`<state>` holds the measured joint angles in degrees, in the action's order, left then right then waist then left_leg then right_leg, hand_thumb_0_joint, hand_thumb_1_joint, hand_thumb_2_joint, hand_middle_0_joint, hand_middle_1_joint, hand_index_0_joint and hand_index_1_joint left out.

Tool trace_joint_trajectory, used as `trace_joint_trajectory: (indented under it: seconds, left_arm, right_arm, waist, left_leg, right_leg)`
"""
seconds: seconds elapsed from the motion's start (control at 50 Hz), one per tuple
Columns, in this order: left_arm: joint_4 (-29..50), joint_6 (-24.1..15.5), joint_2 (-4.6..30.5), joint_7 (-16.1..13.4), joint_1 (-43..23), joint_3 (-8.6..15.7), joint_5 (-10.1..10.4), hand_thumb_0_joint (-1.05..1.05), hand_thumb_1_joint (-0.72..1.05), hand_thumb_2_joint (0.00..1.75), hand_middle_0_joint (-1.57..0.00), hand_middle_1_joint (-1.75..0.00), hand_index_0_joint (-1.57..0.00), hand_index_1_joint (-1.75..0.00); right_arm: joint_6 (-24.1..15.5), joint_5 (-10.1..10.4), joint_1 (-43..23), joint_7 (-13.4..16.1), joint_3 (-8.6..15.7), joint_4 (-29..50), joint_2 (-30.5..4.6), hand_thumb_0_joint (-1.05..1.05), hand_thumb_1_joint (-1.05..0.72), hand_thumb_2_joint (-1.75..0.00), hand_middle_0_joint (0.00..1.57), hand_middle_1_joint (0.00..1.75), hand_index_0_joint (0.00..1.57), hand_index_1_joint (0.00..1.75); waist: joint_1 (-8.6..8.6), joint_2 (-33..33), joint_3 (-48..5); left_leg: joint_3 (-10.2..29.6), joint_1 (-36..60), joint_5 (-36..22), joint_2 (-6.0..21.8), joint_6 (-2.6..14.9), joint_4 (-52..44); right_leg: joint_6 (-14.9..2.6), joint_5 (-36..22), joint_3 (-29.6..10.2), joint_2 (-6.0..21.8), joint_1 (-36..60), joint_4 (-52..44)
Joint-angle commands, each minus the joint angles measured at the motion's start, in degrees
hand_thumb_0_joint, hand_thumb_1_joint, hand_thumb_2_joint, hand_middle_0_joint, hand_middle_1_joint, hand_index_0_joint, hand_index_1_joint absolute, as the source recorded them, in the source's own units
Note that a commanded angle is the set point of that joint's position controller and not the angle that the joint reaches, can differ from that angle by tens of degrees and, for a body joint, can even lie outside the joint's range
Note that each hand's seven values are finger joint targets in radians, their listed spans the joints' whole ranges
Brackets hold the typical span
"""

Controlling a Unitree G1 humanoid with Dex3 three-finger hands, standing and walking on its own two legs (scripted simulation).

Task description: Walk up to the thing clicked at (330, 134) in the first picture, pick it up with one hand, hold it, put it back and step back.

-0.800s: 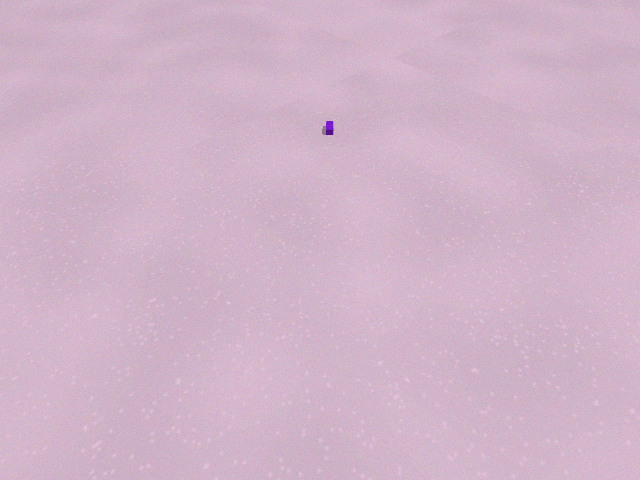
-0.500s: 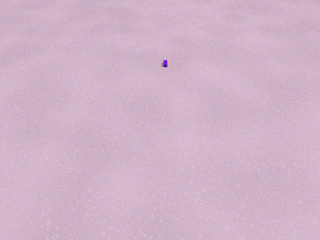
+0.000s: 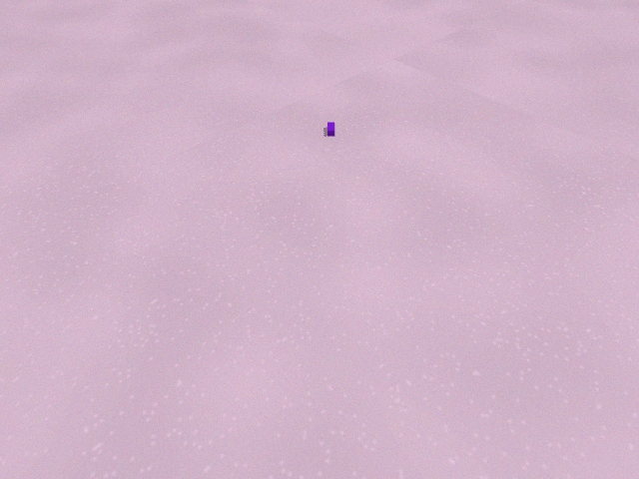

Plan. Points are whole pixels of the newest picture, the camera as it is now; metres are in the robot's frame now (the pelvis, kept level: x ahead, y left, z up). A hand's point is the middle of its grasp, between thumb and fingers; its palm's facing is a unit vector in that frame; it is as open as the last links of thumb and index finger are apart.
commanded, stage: stand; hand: left
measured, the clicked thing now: (331, 129) +2.05 -0.08 -0.77
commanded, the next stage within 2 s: walk up in 0.32 s
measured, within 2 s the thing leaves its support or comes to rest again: neither
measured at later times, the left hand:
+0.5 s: hand out of the picture +0.11 +0.27 -0.15, palm faces -0.23 -0.89 -0.40, open 7.4 cm
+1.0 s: hand (192, 341) +0.38 +0.24 -0.14, palm faces -0.46 -0.76 -0.47, open 7.4 cm
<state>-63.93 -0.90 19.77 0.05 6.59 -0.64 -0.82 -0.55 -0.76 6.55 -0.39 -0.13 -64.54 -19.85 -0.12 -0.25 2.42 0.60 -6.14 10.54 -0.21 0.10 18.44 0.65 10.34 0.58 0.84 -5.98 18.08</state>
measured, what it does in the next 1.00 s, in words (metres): walks ahead, turning right: right foot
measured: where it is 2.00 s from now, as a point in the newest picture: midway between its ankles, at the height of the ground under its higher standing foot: (335, 299)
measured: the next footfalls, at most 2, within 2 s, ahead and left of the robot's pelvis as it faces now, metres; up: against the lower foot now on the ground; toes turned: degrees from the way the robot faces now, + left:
right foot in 0.64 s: +0.12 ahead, -0.19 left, +0.00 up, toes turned -28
left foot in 1.08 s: +0.57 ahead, +0.02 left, +0.00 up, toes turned -31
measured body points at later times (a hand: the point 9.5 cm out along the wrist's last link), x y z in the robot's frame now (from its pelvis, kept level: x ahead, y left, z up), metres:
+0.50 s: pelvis +0.02 +0.00 -0.01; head +0.03 -0.02 +0.44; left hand +0.12 +0.32 -0.12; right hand +0.08 -0.34 -0.12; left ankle +0.00 +0.12 -0.75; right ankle +0.01 -0.12 -0.72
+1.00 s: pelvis +0.27 -0.03 -0.02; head +0.27 -0.06 +0.43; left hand +0.41 +0.28 -0.11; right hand +0.28 -0.39 -0.11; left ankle +0.52 +0.04 -0.70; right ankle +0.09 -0.17 -0.75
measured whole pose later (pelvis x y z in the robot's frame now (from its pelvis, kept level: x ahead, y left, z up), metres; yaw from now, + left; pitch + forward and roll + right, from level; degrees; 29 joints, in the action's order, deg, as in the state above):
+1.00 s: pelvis +0.27 -0.03 -0.02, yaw -31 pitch -1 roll -2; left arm -54.0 -6.5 22.4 -0.8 26.8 0.9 -0.4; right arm 2.0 -3.5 3.6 -11.5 4.3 -43.0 -28.4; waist -2.6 -7.5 1.7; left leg 4.6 -38.9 5.8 7.5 -1.8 45.3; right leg 3.0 21.3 -3.6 5.2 -2.1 23.3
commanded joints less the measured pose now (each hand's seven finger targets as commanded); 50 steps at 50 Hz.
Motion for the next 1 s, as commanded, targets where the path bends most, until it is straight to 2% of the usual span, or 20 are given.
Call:
trace_joint_trajectory:
  seconds: [0.0, 0.28, 0.3, 0.32, 0.34, 0.36, 0.38, 0.4, 0.44, 0.48, 0.56, 0.6, 0.62, 0.64, 0.66, 0.68, 0.74, 0.8, 0.94, 0.98]
  left_arm:
    - [2.91, -0.96, 12.01, -0.67, -1.95, 2.53, 0.37, 0.0, 0.9, 0.9, -0.2, -0.3, -0.2, -0.3]
    - [3.18, -0.79, 12.35, -0.68, -1.63, 2.63, 0.37, 0.0, 0.9, 0.9, -0.2, -0.3, -0.2, -0.3]
    - [7.08, -0.99, 22.22, 1.27, 5.89, 6.3, 0.14, 0.0, 0.9, 0.9, -0.2, -0.3, -0.2, -0.3]
    - [7.73, -1.13, 21.13, 2.03, 2.97, 5.95, 0.15, 0.0, 0.9, 0.9, -0.2, -0.3, -0.2, -0.3]
    - [10.3, -1.45, 19.51, 2.27, -3.86, 6.28, 0.08, 0.0, 0.9, 0.9, -0.2, -0.3, -0.2, -0.3]
    - [12.88, -1.63, 17.23, 2.44, -9.82, 6.04, 0.09, 0.0, 0.9, 0.9, -0.2, -0.3, -0.2, -0.3]
    - [14.55, -1.91, 14.29, 2.38, -13.97, 5.48, 0.31, 0.0, 0.9, 0.9, -0.2, -0.3, -0.2, -0.3]
    - [15.05, -2.27, 15.56, 2.15, -10.56, 5.6, 0.14, 0.0, 0.9, 0.9, -0.2, -0.3, -0.2, -0.3]
    - [11.96, -1.91, 18.01, 2.89, -3.87, 5.62, 0.44, 0.0, 0.9, 0.9, -0.2, -0.3, -0.2, -0.3]
    - [10.49, -1.43, 18.91, 4.3, 2.45, 6.35, 1.32, 0.0, 0.9, 0.9, -0.2, -0.3, -0.2, -0.3]
    - [8.79, -1.92, 18.66, 4.53, 8.09, 7.06, 1.41, 0.0, 0.9, 0.9, -0.2, -0.3, -0.2, -0.3]
    - [5.99, -2.32, 19.92, 3.37, 18.48, 7.86, 1.23, 0.0, 0.9, 0.9, -0.2, -0.3, -0.2, -0.3]
    - [3.75, -3.03, 23.04, 1.98, 27.82, 9.11, 0.84, 0.0, 0.9, 0.9, -0.2, -0.3, -0.2, -0.3]
    - [4.63, -3.0, 25.91, 0.4, 32.95, 10.09, 0.19, 0.0, 0.9, 0.9, -0.2, -0.3, -0.2, -0.3]
    - [7.34, -3.32, 27.43, -0.34, 27.44, 9.41, 0.73, 0.0, 0.9, 0.9, -0.2, -0.3, -0.2, -0.3]
    - [10.74, -3.84, 29.31, -1.12, 19.73, 9.09, 1.03, 0.0, 0.9, 0.9, -0.2, -0.3, -0.2, -0.3]
    - [13.7, -5.05, 25.69, -2.59, 12.38, 8.38, 1.67, 0.0, 0.9, 0.9, -0.2, -0.3, -0.2, -0.3]
    - [15.16, -6.98, 25.18, -2.49, 8.96, 7.98, 1.67, 0.0, 0.9, 0.9, -0.2, -0.3, -0.2, -0.3]
    - [15.65, -7.57, 25.91, -2.91, 14.16, 8.69, 0.91, 0.0, 0.9, 0.9, -0.2, -0.3, -0.2, -0.3]
    - [16.35, -6.97, 26.69, -3.25, 10.81, 8.9, 0.41, 0.0, 0.9, 0.9, -0.2, -0.3, -0.2, -0.3]
  right_arm:
    - [-1.43, 0.37, -2.45, 0.86, 2.12, 3.08, -11.98, 0.0, -0.9, -0.9, 0.2, 0.3, 0.2, 0.3]
    - [-1.44, 0.38, -2.12, 1.06, 2.17, 3.07, -12.29, 0.0, -0.9, -0.9, 0.2, 0.3, 0.2, 0.3]
    - [-2.99, -1.58, -5.57, -1.97, 8.06, 12.3, -21.95, 0.0, -0.9, -0.9, 0.2, 0.3, 0.2, 0.3]
    - [-2.82, -2.06, -5.36, -3.06, 7.94, 12.19, -20.52, 0.0, -0.9, -0.9, 0.2, 0.3, 0.2, 0.3]
    - [-2.7, -1.75, -1.76, -3.76, 7.89, 12.76, -18.59, 0.0, -0.9, -0.9, 0.2, 0.3, 0.2, 0.3]
    - [-2.62, -1.59, 3.92, -4.03, 8.49, 12.2, -18.57, 0.0, -0.9, -0.9, 0.2, 0.3, 0.2, 0.3]
    - [-2.67, -1.67, 7.62, -3.68, 9.81, 11.11, -20.98, 0.0, -0.9, -0.9, 0.2, 0.3, 0.2, 0.3]
    - [-3.02, -1.45, 2.9, -3.73, 10.46, 14.01, -22.02, 0.0, -0.9, -0.9, 0.2, 0.3, 0.2, 0.3]
    - [-3.51, -1.13, -1.99, -4.22, 9.38, 16.63, -19.42, 0.0, -0.9, -0.9, 0.2, 0.3, 0.2, 0.3]
    - [-3.83, -1.41, -9.02, -5.09, 9.71, 18.65, -21.66, 0.0, -0.9, -0.9, 0.2, 0.3, 0.2, 0.3]
    - [-3.13, -2.56, -11.13, -6.41, 9.29, 20.43, -21.01, 0.0, -0.9, -0.9, 0.2, 0.3, 0.2, 0.3]
    - [-2.32, -3.05, -13.02, -6.57, 8.86, 21.52, -19.9, 0.0, -0.9, -0.9, 0.2, 0.3, 0.2, 0.3]
    - [-2.03, -3.35, -12.55, -6.9, 7.75, 22.59, -17.17, 0.0, -0.9, -0.9, 0.2, 0.3, 0.2, 0.3]
    - [-2.33, -2.62, -14.7, -7.56, 5.92, 24.93, -13.46, 0.0, -0.9, -0.9, 0.2, 0.3, 0.2, 0.3]
    - [-2.67, -1.39, -16.54, -8.19, 6.07, 27.9, -15.08, 0.0, -0.9, -0.9, 0.2, 0.3, 0.2, 0.3]
    - [-2.95, -1.67, -17.88, -8.09, 6.22, 27.83, -18.08, 0.0, -0.9, -0.9, 0.2, 0.3, 0.2, 0.3]
    - [-2.31, -1.35, -12.83, -8.02, 6.62, 24.43, -20.06, 0.0, -0.9, -0.9, 0.2, 0.3, 0.2, 0.3]
    - [-0.32, -1.96, -6.91, -9.37, 7.48, 23.76, -19.95, 0.0, -0.9, -0.9, 0.2, 0.3, 0.2, 0.3]
    - [0.72, -2.18, -11.43, -10.49, 7.68, 28.3, -17.19, 0.0, -0.9, -0.9, 0.2, 0.3, 0.2, 0.3]
    - [0.73, -1.89, -7.08, -10.35, 8.52, 27.89, -17.25, 0.0, -0.9, -0.9, 0.2, 0.3, 0.2, 0.3]
  waist:
    - [-0.01, 0.15, -2.96]
    - [-0.14, 0.12, -4.23]
    - [0.18, -5.2, -5.7]
    - [2.02, -3.04, -1.43]
    - [5.7, -1.38, 0.53]
    - [9.53, -1.46, 0.51]
    - [12.2, -14.01, -1.11]
    - [8.56, -11.88, -3.68]
    - [3.72, -3.96, -5.33]
    - [-0.74, -9.78, -3.76]
    - [-2.86, -4.6, -1.07]
    - [-7.92, 5.53, -1.28]
    - [-11.52, 15.03, -2.79]
    - [-14.26, 22.59, 0.65]
    - [-10.2, 19.75, -1.28]
    - [-7.12, 9.98, 1.99]
    - [-1.32, 3.14, 2.23]
    - [1.77, 5.99, 3.4]
    - [0.09, 4.9, 2.39]
    - [3.4, 7.41, -0.48]
  left_leg:
    - [5.32, -0.64, -7.8, 7.03, 1.15, -3.08]
    - [5.27, 0.38, -10.51, 7.45, 1.21, -2.78]
    - [0.46, 5.05, 24.1, 6.56, 3.71, 9.72]
    - [2.42, 4.03, 31.12, 6.03, 5.25, 11.44]
    - [5.46, 5.74, 31.94, 6.89, 6.21, 9.15]
    - [8.72, 16.16, 31.91, 10.72, 8.02, 1.82]
    - [18.76, 21.98, 30.1, 22.09, 11.11, -8.97]
    - [20.28, 18.51, 25.8, 28.16, 13.67, -10.67]
    - [13.52, 8.08, 28.61, 24.36, 12.85, -11.61]
    - [6.66, 2.65, 30.21, 22.68, 10.82, -11.2]
    - [-7.28, -7.95, 28.12, 15.62, 8.01, -1.9]
    - [-13.42, -19.43, 28.84, 9.81, 5.98, 15.51]
    - [-14.23, -30.92, 24.33, 4.51, 3.8, 36.43]
    - [-9.49, -46.27, 29.24, 0.8, 1.12, 52.63]
    - [3.47, -49.8, 26.36, -0.49, -0.29, 54.15]
    - [7.97, -52.0, 21.61, 5.5, -0.96, 55.38]
    - [7.76, -43.62, 10.95, 8.76, -0.81, 47.44]
    - [5.0, -32.44, 2.05, 7.86, -1.15, 38.97]
    - [1.97, -22.59, -7.04, 7.22, -2.45, 24.97]
    - [-0.53, -13.23, -5.01, 5.9, -1.62, 22.62]
  right_leg:
    - [-1.8, -6.62, -4.65, 6.75, 0.53, -2.55]
    - [-2.03, -7.97, -4.56, 6.88, 1.65, -2.0]
    - [-6.55, 20.15, -15.66, 8.5, -12.49, 1.06]
    - [-6.82, 29.63, -19.13, 9.47, -23.31, -0.99]
    - [-5.86, 29.15, -18.82, 8.56, -30.59, 1.7]
    - [-3.26, 23.36, -11.7, 4.97, -42.11, 6.77]
    - [-2.59, 15.47, 0.25, 0.09, -49.26, 25.95]
    - [-2.75, 17.41, 0.29, 5.5, -45.61, 33.12]
    - [-2.11, 14.13, -0.68, 8.66, -34.5, 35.41]
    - [-1.86, 13.93, 0.38, 10.88, -26.42, 31.57]
    - [-1.26, 6.7, 8.98, 8.51, -11.36, 24.42]
    - [-2.67, 6.68, 10.46, 5.98, 3.24, 18.23]
    - [-5.82, 15.95, 3.23, 4.86, 13.96, 14.55]
    - [-9.55, 33.1, -16.68, 13.21, 15.73, 5.81]
    - [-15.77, 43.85, -50.27, 24.08, 12.86, -13.32]
    - [-18.53, 49.26, -53.1, 27.97, 9.57, -16.23]
    - [-12.86, 29.77, -31.69, 21.24, 2.93, -9.23]
    - [-10.08, 23.02, -17.48, 14.51, -9.41, -9.04]
    - [-8.83, 7.17, -6.68, 10.32, -12.75, -5.62]
    - [-8.54, -0.86, -5.31, 11.64, -13.49, -2.16]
